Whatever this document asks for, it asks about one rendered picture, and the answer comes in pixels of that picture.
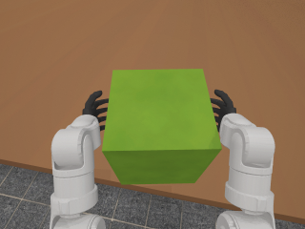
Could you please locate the carton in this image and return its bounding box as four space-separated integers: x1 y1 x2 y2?
102 69 222 185

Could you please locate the left robot hand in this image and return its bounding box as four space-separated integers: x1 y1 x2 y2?
82 90 109 131

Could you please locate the robot right forearm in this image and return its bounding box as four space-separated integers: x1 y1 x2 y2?
219 113 275 229

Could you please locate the right robot hand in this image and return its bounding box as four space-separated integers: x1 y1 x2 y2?
210 89 236 133

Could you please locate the right robot upper arm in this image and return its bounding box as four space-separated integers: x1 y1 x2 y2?
216 211 273 229

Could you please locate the left robot upper arm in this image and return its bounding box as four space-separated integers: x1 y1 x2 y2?
53 214 106 229

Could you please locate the robot left forearm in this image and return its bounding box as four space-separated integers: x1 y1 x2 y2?
50 114 101 229

